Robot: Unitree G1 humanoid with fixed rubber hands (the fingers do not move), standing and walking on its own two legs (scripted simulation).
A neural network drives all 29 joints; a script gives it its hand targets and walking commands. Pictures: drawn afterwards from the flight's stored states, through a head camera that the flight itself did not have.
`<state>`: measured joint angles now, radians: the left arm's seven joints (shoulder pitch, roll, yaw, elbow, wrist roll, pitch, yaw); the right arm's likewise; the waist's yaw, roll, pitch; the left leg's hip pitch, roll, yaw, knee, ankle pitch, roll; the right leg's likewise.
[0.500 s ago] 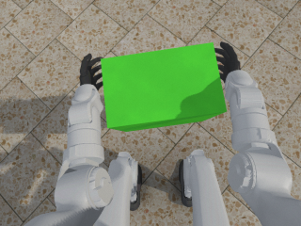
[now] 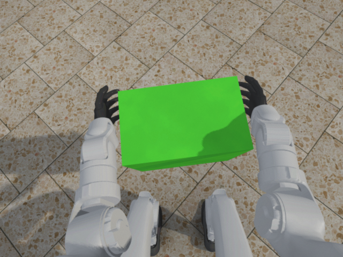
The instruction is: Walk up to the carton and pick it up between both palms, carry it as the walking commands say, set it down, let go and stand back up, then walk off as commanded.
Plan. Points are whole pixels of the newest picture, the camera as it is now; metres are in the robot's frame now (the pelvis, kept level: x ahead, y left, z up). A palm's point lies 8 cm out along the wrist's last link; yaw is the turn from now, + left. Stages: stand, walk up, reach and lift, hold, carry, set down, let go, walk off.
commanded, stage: reach and lift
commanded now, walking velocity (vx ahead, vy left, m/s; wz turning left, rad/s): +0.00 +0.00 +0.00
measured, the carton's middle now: (181, 131) +0.42 -0.01 -0.13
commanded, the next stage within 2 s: none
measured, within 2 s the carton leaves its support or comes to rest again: neither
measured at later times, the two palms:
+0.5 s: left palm (88, 114) +0.42 +0.17 +0.03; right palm (269, 102) +0.43 -0.18 +0.02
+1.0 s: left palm (66, 110) +0.39 +0.18 +0.10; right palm (288, 96) +0.41 -0.18 +0.09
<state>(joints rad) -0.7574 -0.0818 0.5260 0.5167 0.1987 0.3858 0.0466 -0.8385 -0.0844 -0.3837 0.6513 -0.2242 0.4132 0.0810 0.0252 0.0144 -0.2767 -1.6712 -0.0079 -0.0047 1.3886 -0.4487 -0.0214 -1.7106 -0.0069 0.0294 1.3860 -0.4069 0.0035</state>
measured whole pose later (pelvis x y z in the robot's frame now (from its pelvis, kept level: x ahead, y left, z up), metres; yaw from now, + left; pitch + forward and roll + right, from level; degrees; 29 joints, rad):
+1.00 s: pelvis +0.04 +0.00 +0.13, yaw -1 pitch +27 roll +0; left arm -0.47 -0.17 0.48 0.36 0.29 0.41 -0.03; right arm -0.54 0.02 -0.39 0.50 -0.27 0.42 0.11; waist 0.02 0.02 -0.19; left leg -0.99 0.00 -0.02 0.82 -0.29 -0.02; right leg -1.02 -0.01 0.01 0.81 -0.25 0.00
